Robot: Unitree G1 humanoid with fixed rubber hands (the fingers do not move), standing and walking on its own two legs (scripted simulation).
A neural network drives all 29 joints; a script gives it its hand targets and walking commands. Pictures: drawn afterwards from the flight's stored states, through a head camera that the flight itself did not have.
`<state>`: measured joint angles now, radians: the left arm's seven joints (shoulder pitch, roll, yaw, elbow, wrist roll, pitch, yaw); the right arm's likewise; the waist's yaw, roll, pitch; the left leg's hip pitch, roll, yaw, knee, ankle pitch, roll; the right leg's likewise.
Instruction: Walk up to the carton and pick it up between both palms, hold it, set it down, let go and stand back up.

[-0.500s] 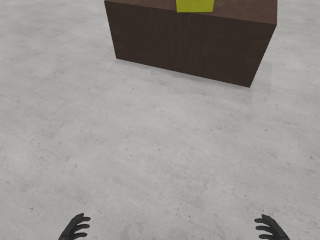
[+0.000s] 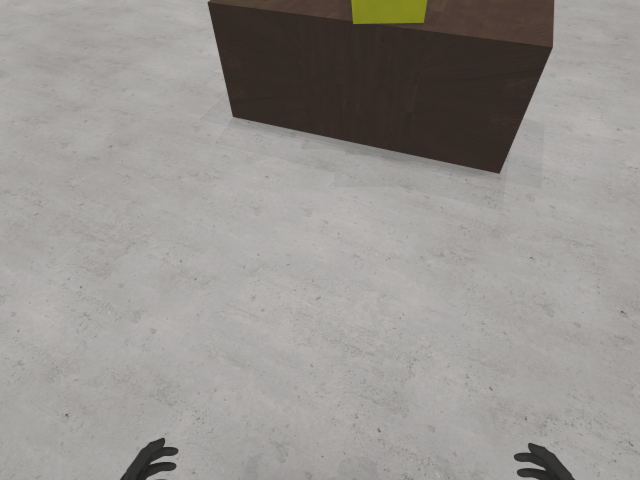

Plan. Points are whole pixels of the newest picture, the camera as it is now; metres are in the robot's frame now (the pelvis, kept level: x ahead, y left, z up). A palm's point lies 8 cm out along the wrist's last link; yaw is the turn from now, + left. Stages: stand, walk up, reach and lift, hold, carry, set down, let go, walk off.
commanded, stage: stand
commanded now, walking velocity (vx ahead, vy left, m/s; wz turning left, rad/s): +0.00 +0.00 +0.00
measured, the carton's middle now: out of the picture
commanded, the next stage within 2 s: none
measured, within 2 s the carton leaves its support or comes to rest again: neither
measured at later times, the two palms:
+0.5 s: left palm out of the picture +0.12 +0.26 -0.09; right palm out of the picture +0.10 -0.28 -0.10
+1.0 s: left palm out of the picture +0.10 +0.27 -0.09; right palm out of the picture +0.08 -0.28 -0.09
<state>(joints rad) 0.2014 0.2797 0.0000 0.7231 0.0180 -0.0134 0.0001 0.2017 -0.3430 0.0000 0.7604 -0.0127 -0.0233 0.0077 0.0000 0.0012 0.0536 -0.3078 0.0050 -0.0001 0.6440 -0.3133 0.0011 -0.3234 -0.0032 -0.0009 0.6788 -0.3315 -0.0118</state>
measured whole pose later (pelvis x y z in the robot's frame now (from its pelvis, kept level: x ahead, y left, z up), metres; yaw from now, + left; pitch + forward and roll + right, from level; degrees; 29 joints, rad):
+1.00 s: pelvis -0.01 +0.00 +0.01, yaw +0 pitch -1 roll +1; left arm 0.19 0.28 0.00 0.81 0.01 -0.02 0.00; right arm 0.20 -0.35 0.00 0.85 -0.01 -0.02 0.02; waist 0.00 0.00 0.04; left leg -0.28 0.01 0.00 0.54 -0.24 0.00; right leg -0.29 0.00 0.00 0.56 -0.25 -0.01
